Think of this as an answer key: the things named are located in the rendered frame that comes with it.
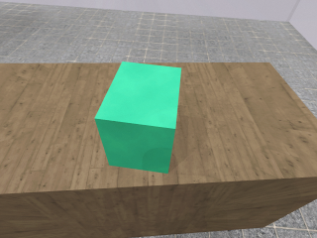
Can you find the pedestal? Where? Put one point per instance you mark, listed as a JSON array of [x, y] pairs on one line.
[[244, 154]]

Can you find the carton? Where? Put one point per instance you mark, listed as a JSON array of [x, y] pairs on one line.
[[137, 118]]

